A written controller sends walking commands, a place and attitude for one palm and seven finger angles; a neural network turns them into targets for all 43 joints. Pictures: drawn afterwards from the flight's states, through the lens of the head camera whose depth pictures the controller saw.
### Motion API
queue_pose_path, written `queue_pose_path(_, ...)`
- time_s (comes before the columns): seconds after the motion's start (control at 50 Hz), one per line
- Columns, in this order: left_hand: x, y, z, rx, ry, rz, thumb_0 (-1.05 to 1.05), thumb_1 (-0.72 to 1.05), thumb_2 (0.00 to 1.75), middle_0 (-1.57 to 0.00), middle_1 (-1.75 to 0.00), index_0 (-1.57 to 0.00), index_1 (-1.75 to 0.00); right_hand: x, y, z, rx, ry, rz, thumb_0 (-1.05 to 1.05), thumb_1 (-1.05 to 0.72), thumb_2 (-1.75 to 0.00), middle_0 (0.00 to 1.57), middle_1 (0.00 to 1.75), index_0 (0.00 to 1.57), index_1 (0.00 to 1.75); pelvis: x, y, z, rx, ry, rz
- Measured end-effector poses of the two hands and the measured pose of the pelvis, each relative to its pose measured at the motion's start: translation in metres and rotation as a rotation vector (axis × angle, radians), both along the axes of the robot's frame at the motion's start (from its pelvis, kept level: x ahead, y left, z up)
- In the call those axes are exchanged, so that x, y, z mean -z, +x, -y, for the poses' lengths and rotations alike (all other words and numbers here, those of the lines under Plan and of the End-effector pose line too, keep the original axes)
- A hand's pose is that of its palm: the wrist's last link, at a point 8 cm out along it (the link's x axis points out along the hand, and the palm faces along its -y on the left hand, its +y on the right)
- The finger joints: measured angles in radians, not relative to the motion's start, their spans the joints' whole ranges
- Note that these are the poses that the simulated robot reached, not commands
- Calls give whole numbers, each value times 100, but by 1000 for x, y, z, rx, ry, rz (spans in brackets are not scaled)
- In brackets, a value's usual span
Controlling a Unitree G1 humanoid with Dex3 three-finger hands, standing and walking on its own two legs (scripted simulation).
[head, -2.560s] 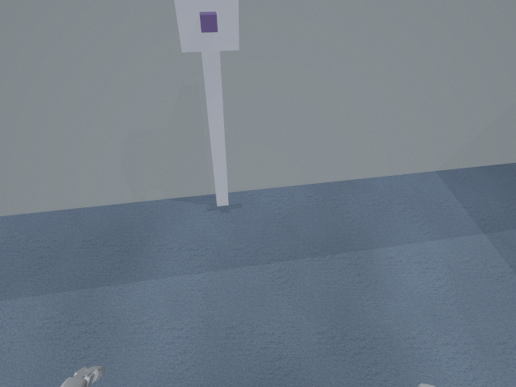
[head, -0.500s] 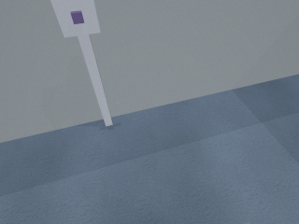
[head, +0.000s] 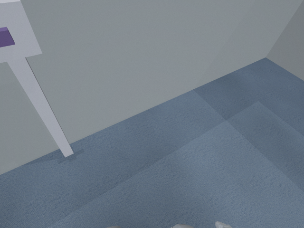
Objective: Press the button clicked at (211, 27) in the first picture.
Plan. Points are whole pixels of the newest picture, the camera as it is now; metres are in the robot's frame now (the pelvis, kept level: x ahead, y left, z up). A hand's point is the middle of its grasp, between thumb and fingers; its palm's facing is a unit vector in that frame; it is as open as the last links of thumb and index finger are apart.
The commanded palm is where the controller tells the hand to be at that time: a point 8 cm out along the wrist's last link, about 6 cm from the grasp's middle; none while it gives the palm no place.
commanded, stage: walk to a spot facing it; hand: left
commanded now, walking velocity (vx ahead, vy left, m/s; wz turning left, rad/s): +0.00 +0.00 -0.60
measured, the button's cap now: (2, 36) +0.58 +0.55 +0.13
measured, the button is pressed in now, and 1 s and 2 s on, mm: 0 0 0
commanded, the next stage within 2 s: turn to face it in 0.26 s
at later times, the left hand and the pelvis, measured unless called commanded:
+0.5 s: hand (118, 185) +0.26 +0.13 -0.16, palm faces -0.28 -0.94 -0.21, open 7.3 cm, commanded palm none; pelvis +0.09 -0.01 -0.01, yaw -15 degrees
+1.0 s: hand (81, 201) +0.20 +0.23 -0.16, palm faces +0.04 -0.97 -0.24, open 7.3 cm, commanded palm none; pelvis +0.11 +0.02 +0.01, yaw +0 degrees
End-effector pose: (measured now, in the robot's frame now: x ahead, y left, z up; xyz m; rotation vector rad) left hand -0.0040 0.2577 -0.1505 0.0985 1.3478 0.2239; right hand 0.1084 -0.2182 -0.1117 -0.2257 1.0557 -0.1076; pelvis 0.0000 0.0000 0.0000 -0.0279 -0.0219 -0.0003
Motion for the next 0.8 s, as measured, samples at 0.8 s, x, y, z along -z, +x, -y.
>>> queue_pose_path(0.8,2,228,20,202,-49,119,1,91,89,-20,-30,-20,-30,14,-5,-8,274,6,-257,1,-92,-90,21,30,20,30,2,119,-20,106,-17,-38)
